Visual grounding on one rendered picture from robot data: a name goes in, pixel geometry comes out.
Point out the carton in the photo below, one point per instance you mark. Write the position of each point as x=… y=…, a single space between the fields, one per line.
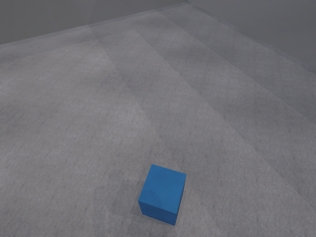
x=162 y=193

